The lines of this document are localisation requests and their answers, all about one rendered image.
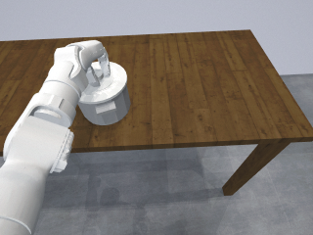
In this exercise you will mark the table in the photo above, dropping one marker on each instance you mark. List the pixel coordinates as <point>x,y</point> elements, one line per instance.
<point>186,90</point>

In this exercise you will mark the robot left upper arm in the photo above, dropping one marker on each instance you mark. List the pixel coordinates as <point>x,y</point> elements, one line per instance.
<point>39,148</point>

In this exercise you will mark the robot left forearm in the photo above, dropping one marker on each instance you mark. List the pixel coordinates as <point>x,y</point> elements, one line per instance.
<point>59,95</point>

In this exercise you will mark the lid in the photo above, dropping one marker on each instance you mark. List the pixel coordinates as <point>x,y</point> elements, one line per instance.
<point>110,86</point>

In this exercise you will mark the left robot hand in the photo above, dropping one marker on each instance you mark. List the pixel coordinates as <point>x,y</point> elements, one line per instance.
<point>97,51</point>

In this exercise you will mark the pot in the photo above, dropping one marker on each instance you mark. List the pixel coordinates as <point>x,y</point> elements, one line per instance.
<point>108,112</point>

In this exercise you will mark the knob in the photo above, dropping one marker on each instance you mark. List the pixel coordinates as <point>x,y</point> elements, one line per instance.
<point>99,73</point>

